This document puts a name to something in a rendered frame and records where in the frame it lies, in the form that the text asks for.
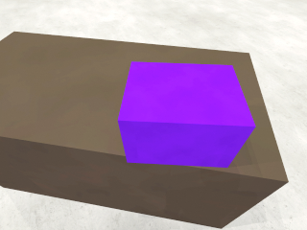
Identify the pedestal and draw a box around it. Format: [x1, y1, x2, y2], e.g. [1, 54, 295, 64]
[0, 32, 289, 229]

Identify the carton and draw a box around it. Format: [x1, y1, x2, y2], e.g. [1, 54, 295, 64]
[118, 61, 256, 168]

